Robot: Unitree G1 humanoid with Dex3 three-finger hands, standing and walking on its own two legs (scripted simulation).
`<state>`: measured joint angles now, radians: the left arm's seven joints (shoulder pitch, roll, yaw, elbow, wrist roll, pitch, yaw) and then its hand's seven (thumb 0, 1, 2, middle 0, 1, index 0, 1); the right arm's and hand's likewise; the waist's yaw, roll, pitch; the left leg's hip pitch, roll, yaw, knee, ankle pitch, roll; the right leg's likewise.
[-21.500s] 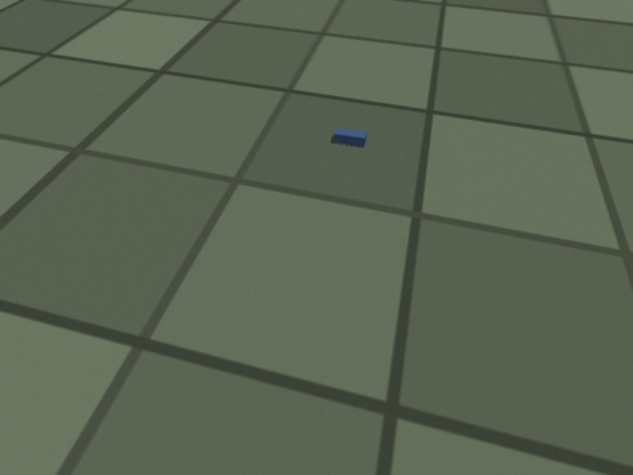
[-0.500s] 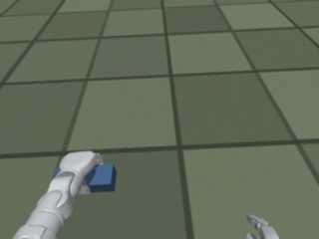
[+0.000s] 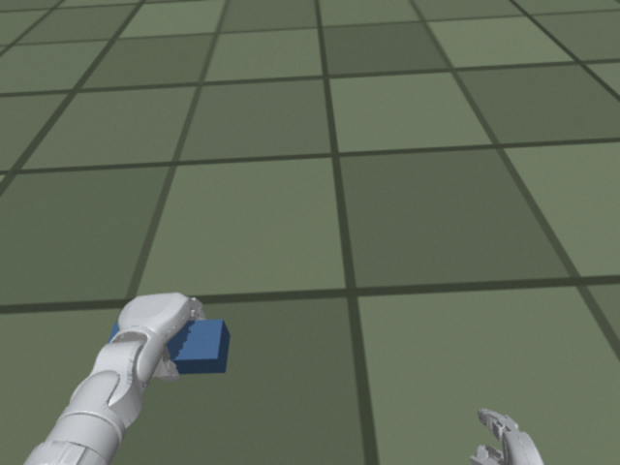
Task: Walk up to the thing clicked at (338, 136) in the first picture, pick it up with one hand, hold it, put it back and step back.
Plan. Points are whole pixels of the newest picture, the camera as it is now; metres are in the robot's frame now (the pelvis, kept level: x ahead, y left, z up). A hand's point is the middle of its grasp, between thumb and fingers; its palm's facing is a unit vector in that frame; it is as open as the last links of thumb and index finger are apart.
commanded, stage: hold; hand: left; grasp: from above
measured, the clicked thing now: (169, 347) +0.31 +0.23 -0.06
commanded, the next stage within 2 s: crouch in 0.68 s
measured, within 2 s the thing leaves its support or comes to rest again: neither
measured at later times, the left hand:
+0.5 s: hand (162, 348) +0.29 +0.22 -0.03, palm faces -0.44 -0.06 -0.90, open 8.8 cm
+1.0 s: hand (165, 356) +0.29 +0.23 -0.05, palm faces -0.46 -0.05 -0.89, open 8.8 cm
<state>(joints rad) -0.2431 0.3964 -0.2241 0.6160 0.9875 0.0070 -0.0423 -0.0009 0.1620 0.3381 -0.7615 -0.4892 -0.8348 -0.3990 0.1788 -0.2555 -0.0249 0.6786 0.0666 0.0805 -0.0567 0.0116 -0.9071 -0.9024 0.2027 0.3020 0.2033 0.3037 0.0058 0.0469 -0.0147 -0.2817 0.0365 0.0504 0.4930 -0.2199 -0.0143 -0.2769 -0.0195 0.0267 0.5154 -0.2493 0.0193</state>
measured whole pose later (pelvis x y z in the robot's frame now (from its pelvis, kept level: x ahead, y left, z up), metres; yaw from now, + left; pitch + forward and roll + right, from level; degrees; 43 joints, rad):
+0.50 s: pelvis +0.00 +0.00 +0.00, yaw +0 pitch +0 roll +0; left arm -0.24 0.40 -0.23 0.60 0.99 0.01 -0.05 0.00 0.16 0.33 -0.76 -0.49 -0.83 -0.40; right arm 0.17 -0.25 -0.02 0.68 0.07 0.08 -0.06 0.01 -0.91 -0.90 0.20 0.30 0.20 0.30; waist 0.01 0.04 -0.01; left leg -0.26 0.03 0.05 0.47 -0.21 -0.01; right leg -0.26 -0.03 0.03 0.48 -0.24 0.03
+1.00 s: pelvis +0.00 +0.00 +0.00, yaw +1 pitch +1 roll +0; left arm -0.24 0.39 -0.21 0.68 1.02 -0.04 0.01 0.00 0.17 0.33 -0.76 -0.49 -0.83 -0.40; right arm 0.16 -0.25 -0.02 0.67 0.06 0.09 -0.06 0.01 -0.90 -0.90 0.20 0.30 0.20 0.30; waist 0.00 0.03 0.00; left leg -0.30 0.03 0.04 0.49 -0.22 -0.01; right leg -0.29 -0.03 0.02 0.51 -0.25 0.02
